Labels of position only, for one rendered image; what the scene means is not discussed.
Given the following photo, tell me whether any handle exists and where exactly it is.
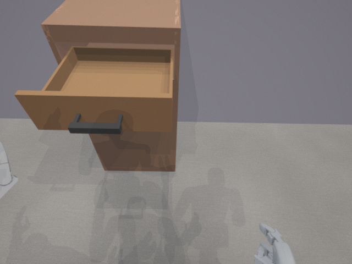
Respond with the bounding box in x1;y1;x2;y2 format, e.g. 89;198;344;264
68;113;123;134

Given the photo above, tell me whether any right robot hand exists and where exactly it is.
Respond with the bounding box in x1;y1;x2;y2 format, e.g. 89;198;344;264
254;223;296;264

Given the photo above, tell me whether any drawer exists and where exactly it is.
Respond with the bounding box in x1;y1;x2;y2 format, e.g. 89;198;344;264
14;46;173;132

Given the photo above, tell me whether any left robot hand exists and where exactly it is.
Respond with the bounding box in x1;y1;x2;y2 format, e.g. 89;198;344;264
0;142;18;198

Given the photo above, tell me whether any cabinet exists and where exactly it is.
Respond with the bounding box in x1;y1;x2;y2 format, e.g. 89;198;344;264
41;0;181;172

